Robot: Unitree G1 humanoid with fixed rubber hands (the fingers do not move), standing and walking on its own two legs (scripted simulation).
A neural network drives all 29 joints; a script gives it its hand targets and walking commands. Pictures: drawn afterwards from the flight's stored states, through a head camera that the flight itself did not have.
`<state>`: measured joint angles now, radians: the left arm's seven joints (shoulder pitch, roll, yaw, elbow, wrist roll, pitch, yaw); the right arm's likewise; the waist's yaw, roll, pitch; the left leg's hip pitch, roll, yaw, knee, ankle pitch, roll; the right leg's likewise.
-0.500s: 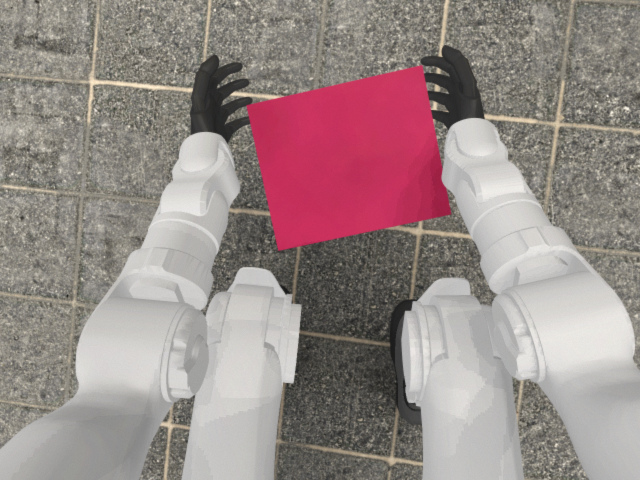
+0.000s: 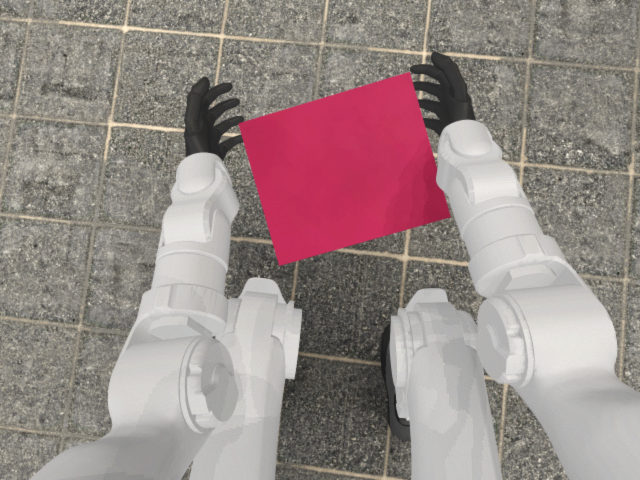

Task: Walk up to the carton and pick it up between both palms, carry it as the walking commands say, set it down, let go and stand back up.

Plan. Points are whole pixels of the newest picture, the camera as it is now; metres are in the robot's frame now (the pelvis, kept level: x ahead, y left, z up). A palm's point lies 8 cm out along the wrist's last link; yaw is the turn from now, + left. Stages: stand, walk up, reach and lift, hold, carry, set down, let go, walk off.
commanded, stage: reach and lift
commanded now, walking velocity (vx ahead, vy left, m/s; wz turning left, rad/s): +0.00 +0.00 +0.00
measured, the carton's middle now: (341, 182) +0.47 +0.01 -0.20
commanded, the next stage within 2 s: none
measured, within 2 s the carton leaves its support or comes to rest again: neither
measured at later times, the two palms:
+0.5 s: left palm (181, 145) +0.46 +0.16 -0.02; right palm (477, 123) +0.49 -0.12 -0.04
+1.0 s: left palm (137, 133) +0.44 +0.16 +0.06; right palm (508, 107) +0.48 -0.12 +0.03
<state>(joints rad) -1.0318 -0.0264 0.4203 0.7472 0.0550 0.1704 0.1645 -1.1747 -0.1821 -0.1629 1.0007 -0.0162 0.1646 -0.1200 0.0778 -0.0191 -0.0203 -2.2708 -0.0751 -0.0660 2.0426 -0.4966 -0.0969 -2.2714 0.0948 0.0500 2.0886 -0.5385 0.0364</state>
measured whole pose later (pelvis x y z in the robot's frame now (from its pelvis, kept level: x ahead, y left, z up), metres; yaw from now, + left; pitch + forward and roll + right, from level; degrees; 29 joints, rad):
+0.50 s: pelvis +0.01 +0.00 +0.05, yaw +0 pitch +42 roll +2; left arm -0.90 -0.10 0.47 0.64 0.12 0.23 0.13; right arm -0.99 -0.08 -0.24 0.84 -0.10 0.23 -0.12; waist 0.09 -0.02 -0.15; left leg -2.13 -0.06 -0.07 1.90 -0.51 -0.09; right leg -2.14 0.10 0.05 1.95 -0.54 0.02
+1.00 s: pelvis +0.01 +0.00 +0.10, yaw -1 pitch +39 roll +2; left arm -0.81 -0.13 0.47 0.57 0.14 0.28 0.12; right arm -0.89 -0.03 -0.27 0.76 -0.13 0.28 -0.12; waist 0.10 -0.02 -0.20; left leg -1.94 -0.06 -0.08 1.75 -0.50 -0.09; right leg -1.94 0.09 0.05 1.79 -0.53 0.02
